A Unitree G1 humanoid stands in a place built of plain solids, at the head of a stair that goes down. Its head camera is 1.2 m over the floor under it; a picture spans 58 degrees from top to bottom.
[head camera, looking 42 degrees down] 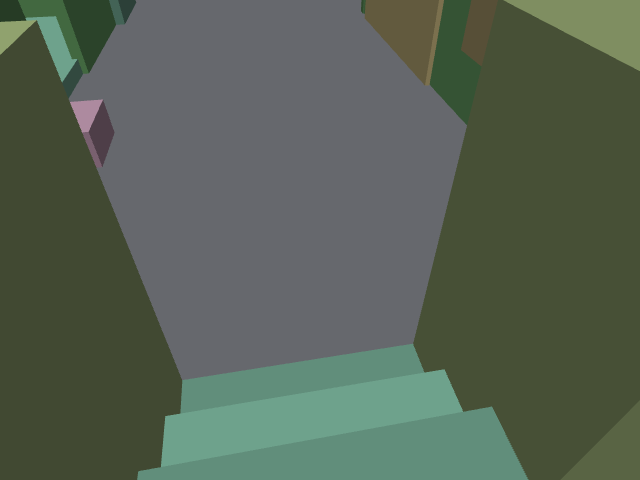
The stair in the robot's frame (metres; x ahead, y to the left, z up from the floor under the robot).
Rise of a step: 0.21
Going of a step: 0.25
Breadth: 1.00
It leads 10 degrees to the left of straight ahead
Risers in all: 3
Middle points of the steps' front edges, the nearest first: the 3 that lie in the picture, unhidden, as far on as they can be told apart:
0.52 -0.01 0.00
0.77 0.03 -0.20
1.02 0.08 -0.41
